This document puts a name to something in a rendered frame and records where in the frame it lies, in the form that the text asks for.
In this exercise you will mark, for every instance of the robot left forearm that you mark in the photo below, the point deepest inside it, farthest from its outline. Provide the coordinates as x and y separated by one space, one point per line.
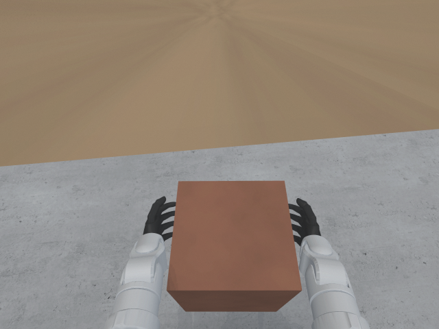
140 287

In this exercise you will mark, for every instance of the carton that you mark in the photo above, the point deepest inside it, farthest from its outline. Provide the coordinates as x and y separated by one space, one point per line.
232 247

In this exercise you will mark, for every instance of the left robot hand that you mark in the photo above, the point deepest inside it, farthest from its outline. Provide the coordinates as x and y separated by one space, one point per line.
155 218

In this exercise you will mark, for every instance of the right robot hand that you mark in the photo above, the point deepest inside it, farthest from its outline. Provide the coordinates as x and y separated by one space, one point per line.
309 225

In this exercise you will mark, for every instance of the robot right forearm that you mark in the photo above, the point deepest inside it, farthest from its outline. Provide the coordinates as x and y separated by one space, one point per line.
329 289

